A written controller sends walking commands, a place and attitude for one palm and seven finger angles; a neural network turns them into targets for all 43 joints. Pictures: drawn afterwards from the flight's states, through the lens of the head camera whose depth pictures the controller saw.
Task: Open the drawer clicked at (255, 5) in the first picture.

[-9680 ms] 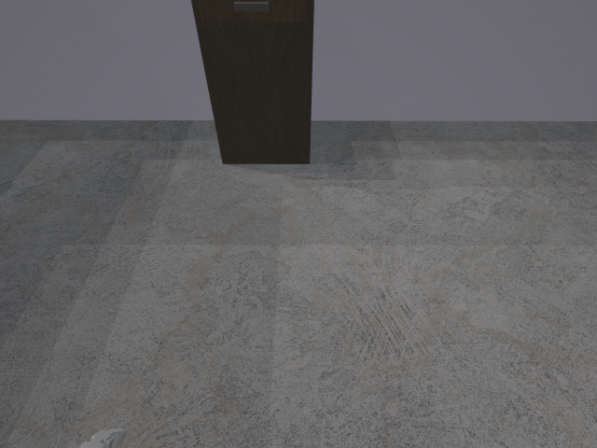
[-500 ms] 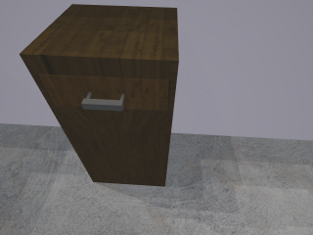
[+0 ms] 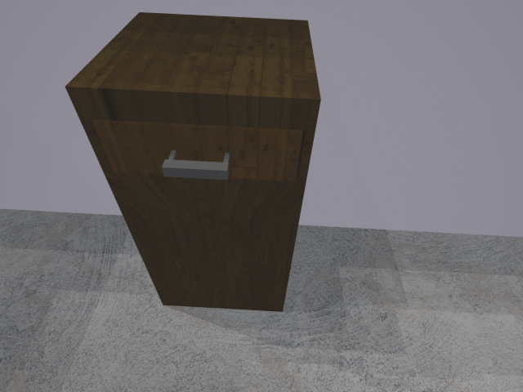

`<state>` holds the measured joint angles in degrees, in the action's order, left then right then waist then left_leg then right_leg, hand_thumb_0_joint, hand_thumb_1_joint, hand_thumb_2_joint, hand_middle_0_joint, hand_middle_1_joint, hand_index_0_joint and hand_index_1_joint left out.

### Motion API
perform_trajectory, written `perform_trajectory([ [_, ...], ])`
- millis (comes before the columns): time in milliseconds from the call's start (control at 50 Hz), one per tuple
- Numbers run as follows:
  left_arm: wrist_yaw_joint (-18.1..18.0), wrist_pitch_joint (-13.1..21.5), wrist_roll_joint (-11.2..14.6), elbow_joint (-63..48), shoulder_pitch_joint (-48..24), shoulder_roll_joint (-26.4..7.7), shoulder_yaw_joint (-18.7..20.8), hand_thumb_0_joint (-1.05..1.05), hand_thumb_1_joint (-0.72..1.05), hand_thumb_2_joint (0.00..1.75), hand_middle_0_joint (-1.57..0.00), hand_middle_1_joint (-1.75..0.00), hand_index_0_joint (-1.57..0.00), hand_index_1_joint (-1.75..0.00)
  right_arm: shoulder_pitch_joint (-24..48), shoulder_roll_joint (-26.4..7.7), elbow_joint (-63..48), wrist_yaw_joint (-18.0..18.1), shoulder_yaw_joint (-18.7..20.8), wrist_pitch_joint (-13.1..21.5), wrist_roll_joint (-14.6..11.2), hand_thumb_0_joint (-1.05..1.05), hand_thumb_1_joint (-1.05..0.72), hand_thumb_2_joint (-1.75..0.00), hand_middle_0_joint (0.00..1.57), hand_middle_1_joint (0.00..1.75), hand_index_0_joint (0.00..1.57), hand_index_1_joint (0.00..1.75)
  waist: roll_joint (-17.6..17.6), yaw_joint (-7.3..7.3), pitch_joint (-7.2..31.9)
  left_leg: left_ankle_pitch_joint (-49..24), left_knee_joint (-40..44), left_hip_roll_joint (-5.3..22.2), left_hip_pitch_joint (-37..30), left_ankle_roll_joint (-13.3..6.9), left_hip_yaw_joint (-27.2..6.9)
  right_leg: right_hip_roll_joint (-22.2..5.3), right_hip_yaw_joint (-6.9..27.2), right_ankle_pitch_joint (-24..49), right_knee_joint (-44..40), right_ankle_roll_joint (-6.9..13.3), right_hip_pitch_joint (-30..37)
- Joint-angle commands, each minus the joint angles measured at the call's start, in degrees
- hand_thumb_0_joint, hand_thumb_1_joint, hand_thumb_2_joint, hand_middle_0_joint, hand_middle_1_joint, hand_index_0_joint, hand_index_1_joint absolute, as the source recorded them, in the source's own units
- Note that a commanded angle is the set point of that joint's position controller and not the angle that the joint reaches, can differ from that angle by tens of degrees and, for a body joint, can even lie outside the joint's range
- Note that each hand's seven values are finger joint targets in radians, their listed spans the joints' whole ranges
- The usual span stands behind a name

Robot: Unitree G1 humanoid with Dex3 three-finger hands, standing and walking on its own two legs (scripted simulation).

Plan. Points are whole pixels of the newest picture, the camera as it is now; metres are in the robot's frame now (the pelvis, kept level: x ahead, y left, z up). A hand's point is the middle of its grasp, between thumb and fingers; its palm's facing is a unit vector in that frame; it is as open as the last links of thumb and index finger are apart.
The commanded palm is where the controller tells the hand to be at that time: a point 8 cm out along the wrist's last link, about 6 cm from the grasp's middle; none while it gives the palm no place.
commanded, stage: raise the hand with hooked fingers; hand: left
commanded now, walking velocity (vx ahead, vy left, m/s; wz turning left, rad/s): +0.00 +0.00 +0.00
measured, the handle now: (198, 162) +0.55 +0.17 +0.03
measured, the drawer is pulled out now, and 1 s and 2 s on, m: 0.00 0.00 0.00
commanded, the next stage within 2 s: move the hooked fingers above the handle in 1.96 s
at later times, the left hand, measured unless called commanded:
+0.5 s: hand (136, 383) +0.15 +0.20 -0.07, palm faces -0.15 -0.25 -0.96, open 8.7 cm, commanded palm +0.16 +0.22 +0.01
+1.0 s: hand (140, 281) +0.27 +0.21 +0.03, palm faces -0.04 -0.10 -0.99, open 11.7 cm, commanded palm +0.25 +0.21 +0.10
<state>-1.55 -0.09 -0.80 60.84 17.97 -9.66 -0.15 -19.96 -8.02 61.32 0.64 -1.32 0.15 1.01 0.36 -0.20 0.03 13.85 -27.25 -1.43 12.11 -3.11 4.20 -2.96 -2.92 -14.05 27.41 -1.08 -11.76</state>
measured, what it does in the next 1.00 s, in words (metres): shifts its weight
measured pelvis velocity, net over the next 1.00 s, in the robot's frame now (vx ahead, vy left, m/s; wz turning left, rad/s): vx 0.05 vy -0.04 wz -0.04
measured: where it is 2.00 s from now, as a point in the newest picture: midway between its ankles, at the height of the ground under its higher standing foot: outside the picture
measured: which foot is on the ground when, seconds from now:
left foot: down 0.00-1.00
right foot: down 0.00-1.00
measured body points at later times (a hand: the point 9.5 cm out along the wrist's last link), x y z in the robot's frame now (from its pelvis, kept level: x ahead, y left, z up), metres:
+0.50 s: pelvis +0.00 -0.02 -0.03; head +0.03 -0.03 +0.42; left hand +0.16 +0.21 -0.01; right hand +0.25 -0.26 -0.08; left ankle +0.01 +0.08 -0.74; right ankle +0.01 -0.13 -0.74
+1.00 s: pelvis +0.05 -0.04 -0.02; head +0.09 -0.08 +0.43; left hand +0.27 +0.21 +0.09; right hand +0.23 -0.27 -0.14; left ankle +0.01 +0.09 -0.74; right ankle +0.01 -0.13 -0.74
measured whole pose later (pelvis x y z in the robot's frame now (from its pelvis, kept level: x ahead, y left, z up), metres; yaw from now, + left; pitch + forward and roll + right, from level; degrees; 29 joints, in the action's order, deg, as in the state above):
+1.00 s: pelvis +0.05 -0.04 -0.02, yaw -2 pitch +7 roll +1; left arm -11.7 0.9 -51.8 -11.7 23.4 -27.0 2.1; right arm -9.5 -14.8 33.8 0.7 -0.8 -6.2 2.6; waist -3.2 4.8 3.4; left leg 21.6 -36.5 -0.1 21.4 0.0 0.7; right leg 1.4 1.4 -23.0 38.8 2.0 -23.0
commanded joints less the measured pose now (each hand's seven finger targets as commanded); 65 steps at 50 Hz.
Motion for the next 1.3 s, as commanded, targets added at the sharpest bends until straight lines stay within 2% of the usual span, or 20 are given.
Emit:
perform_trajectory([
  [0,-0.3,0.7,-0.1,-1.4,4.8,-2.9,0.3,0.0,0.9,0.9,-0.2,-0.3,-0.2,-0.3,-1.5,-7.1,-2.2,0.7,1.4,1.3,-0.1,0.0,-0.9,-0.9,0.2,0.3,0.2,0.3,-0.1,0.89,-5.3,7.8,12.0,8.0,7.4,-0.6,-10.8,-2.1,2.6,0.1,-3.2,2.8,1.3],
  [40,-2.6,1.5,-0.7,0.4,6.4,-5.3,-0.3,0.0,0.9,0.9,-0.2,-0.3,-0.2,-0.3,5.3,-8.9,-5.7,0.3,1.5,1.7,-0.8,0.0,-0.9,-0.9,0.2,0.3,0.2,0.3,1.0,2.99,-10.2,-1.6,0.1,7.5,9.3,2.0,-4.9,-4.5,4.7,7.4,-5.2,2.5,-3.5],
  [60,-3.6,11.8,-8.9,-88.0,-38.7,-24.3,1.0,0.0,0.88,0.89,-0.2,-0.32,-0.2,-0.32,4.1,-16.0,-25.8,2.9,1.2,10.5,-3.9,0.0,-0.9,-0.9,0.2,0.3,0.2,0.3,-15.6,-5.29,20.7,-3.9,6.5,2.9,-10.2,1.0,-5.9,3.1,4.1,4.9,2.4,3.8,-0.2],
  [80,-8.2,6.9,-10.6,-72.4,-11.5,-21.6,2.9,0.0,0.85,0.88,-0.2,-0.33,-0.2,-0.33,9.7,-12.4,-21.3,5.4,0.3,16.9,-3.7,0.0,-0.9,-0.9,0.2,0.3,0.2,0.3,-20.6,1.73,18.0,-3.8,8.4,5.9,-11.4,3.1,-7.4,3.1,-0.4,-3.6,7.9,4.6,-5.8],
  [100,-11.4,2.7,-7.7,-68.7,-8.0,-15.8,1.0,0.0,0.83,0.87,-0.21,-0.34,-0.21,-0.34,9.1,-12.0,-17.7,5.8,2.0,19.0,-4.2,0.0,-0.9,-0.9,0.2,0.3,0.2,0.3,-15.1,0.2,13.3,5.6,10.0,5.8,-3.4,5.2,-7.9,3.5,-2.4,-7.6,9.8,3.6,-8.4],
  [120,-11.8,-2.9,-8.9,-57.0,9.4,-2.7,-6.4,0.0,0.81,0.86,-0.21,-0.36,-0.21,-0.36,7.9,-8.7,-16.7,5.9,1.7,19.3,-5.2,0.0,-0.9,-0.9,0.2,0.3,0.2,0.3,-9.1,-0.17,7.0,7.5,9.5,5.6,0.6,3.7,-7.8,3.3,-2.2,-7.3,8.7,2.9,-11.1],
  [140,-11.9,-2.1,-9.6,-69.5,0.3,-3.8,-8.0,0.0,0.78,0.85,-0.21,-0.37,-0.21,-0.37,9.0,-10.3,-21.3,5.5,1.9,19.9,-4.8,0.0,-0.9,-0.9,0.2,0.3,0.2,0.3,-7.6,-0.64,1.9,11.1,8.1,4.3,4.7,3.1,-8.5,2.7,-1.4,-5.2,6.6,2.6,-10.5],
  [220,-17.3,-1.3,-30.7,-63.1,3.7,-12.7,-2.4,0.0,0.69,0.81,-0.22,-0.43,-0.22,-0.43,11.9,-13.4,-27.8,3.8,3.6,16.7,-0.7,0.0,-0.9,-0.9,0.2,0.3,0.2,0.3,6.3,-0.63,-1.8,13.9,1.0,1.8,13.8,2.3,-9.1,4.2,1.6,-13.3,5.2,3.6,-17.5],
  [280,-19.3,-1.7,-43.1,-55.7,23.2,-8.0,-3.5,0.0,0.62,0.78,-0.22,-0.48,-0.22,-0.48,16.0,-12.9,-34.2,0.7,5.2,10.5,1.0,0.0,-0.9,-0.9,0.2,0.3,0.2,0.3,11.9,5.43,-2.2,6.7,-3.4,0.7,16.8,3.1,-5.0,5.2,2.4,-15.2,5.4,4.7,-18.1],
  [300,-19.2,-1.4,-46.5,-55.0,27.1,-8.5,-2.2,0.0,0.6,0.77,-0.22,-0.5,-0.22,-0.5,16.7,-12.9,-35.2,-0.7,5.6,7.9,0.9,0.0,-0.9,-0.9,0.2,0.3,0.2,0.3,11.0,7.52,0.0,2.0,-3.9,0.8,16.7,3.3,-4.3,5.2,3.8,-11.3,5.8,5.4,-15.9],
  [400,-20.7,1.7,-57.1,-67.9,18.6,-16.2,2.8,0.0,0.48,0.72,-0.23,-0.57,-0.23,-0.57,20.8,-12.4,-39.9,-3.3,5.1,0.0,1.3,0.0,-0.9,-0.9,0.2,0.3,0.2,0.3,4.7,9.27,6.7,-3.9,-7.6,0.5,16.6,2.9,-2.9,4.6,6.5,-2.1,10.4,5.9,-14.5],
  [460,-24.2,3.0,-60.7,-78.6,5.4,-21.1,5.7,0.0,0.41,0.69,-0.24,-0.62,-0.24,-0.62,19.9,-11.7,-41.5,-2.8,5.5,-1.4,3.2,0.0,-0.9,-0.9,0.2,0.3,0.2,0.3,-5.1,6.5,15.8,-5.4,-12.5,-0.2,9.5,1.9,-3.6,4.8,8.9,-0.8,12.2,5.9,-19.0],
  [560,-26.9,8.2,-58.1,-88.3,-9.1,-23.7,5.7,0.0,0.29,0.64,-0.24,-0.69,-0.24,-0.69,18.7,-11.4,-39.6,-0.6,5.1,-0.9,4.1,0.0,-0.9,-0.9,0.2,0.3,0.2,0.3,-9.6,1.55,19.5,-4.0,-19.9,-1.1,3.0,0.9,-5.0,4.1,11.1,-3.2,12.0,5.4,-27.5],
  [620,-25.9,9.1,-57.3,-83.6,-9.1,-23.8,5.9,0.0,0.22,0.61,-0.25,-0.74,-0.25,-0.74,19.0,-11.5,-38.4,-0.7,4.5,-1.2,4.5,0.0,-0.9,-0.9,0.2,0.3,0.2,0.3,-4.2,0.4,15.1,-3.8,-20.7,-1.3,6.7,0.6,-5.5,4.2,10.4,0.2,11.8,4.8,-26.6],
  [700,-21.3,1.4,-56.6,-73.7,0.0,-22.6,6.1,0.0,0.13,0.57,-0.25,-0.8,-0.25,-0.8,21.4,-11.1,-38.7,-1.1,3.8,-3.8,2.9,0.0,-0.9,-0.9,0.2,0.3,0.2,0.3,-1.4,3.84,14.3,-6.8,-15.6,-1.1,11.3,1.0,-4.2,4.3,8.9,10.1,10.6,4.1,-15.2],
  [800,-12.6,-4.1,-50.9,-73.7,7.1,-26.1,8.7,0.0,0.01,0.52,-0.26,-0.87,-0.26,-0.87,22.6,-11.1,-39.2,-0.1,1.7,-4.3,0.4,0.0,-0.9,-0.9,0.2,0.3,0.2,0.3,10.2,6.5,14.6,-8.7,-9.5,-1.2,13.5,1.4,-3.5,2.4,10.7,27.9,9.6,1.6,1.6],
  [900,-12.2,0.7,-51.3,-86.8,-0.4,-29.8,11.8,0.0,-0.1,0.47,-0.27,-0.94,-0.27,-0.94,21.6,-12.2,-38.9,1.0,2.2,-3.2,1.7,0.0,-0.9,-0.9,0.2,0.3,0.2,0.3,2.1,6.61,18.9,-14.8,-8.5,-1.1,8.8,1.0,-3.2,0.8,10.2,36.8,8.9,1.0,5.5],
  [1000,-17.0,4.8,-51.9,-85.9,-4.3,-28.2,12.8,0.0,-0.22,0.42,-0.28,-1.02,-0.28,-1.02,19.7,-11.5,-36.3,0.8,4.0,-1.8,1.9,0.0,-0.9,-0.9,0.2,0.3,0.2,0.3,-0.6,5.14,16.7,-16.2,-8.6,-1.4,6.0,1.0,-4.1,2.0,7.6,27.8,7.5,2.2,-0.4],
  [1100,-16.8,-0.9,-52.0,-81.0,-8.8,-29.6,13.1,0.0,-0.34,0.37,-0.29,-1.1,-0.29,-1.1,20.5,-12.0,-35.2,0.1,5.4,-3.3,0.2,0.0,-0.9,-0.9,0.2,0.3,0.2,0.3,0.4,5.48,19.6,-19.8,-7.5,-1.7,4.6,1.4,-3.1,1.8,6.4,32.7,8.0,2.2,2.8],
  [1280,-3.5,-8.7,-50.8,-82.1,-27.5,-30.9,5.1,0.0,-0.5,0.3,-0.3,-1.2,-0.3,-1.2,22.4,-12.3,-36.1,0.8,3.7,-6.5,-1.2,0.0,-0.9,-0.9,0.2,0.3,0.2,0.3,-2.3,4.09,15.6,-27.6,-1.7,0.3,-3.4,1.3,-4.4,3.0,2.3,22.5,3.2,2.2,3.3],
])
